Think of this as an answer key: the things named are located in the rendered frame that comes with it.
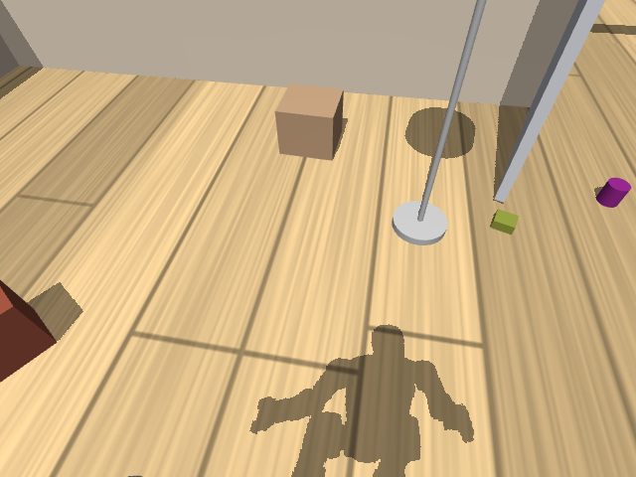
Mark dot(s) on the floor lamp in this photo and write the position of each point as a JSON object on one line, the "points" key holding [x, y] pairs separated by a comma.
{"points": [[419, 222]]}

